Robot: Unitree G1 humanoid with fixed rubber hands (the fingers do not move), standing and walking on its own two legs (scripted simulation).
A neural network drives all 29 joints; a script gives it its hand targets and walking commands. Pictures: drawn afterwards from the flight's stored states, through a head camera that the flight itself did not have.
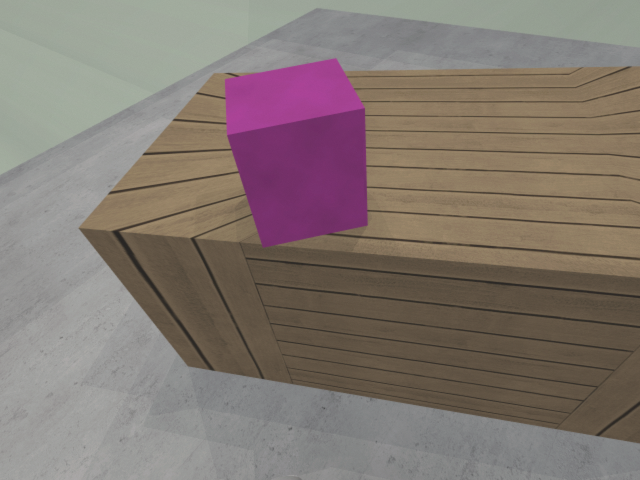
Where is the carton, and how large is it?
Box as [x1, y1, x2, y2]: [225, 58, 367, 247]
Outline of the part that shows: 335,58 225,79 227,136 263,247 367,225 364,107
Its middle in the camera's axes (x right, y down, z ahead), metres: -0.04 -0.16 +0.73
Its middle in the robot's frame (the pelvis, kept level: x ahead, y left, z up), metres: +0.67 +0.07 +0.06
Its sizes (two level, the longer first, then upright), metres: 0.210 0.200 0.250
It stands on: a pedestal, 0.69 m high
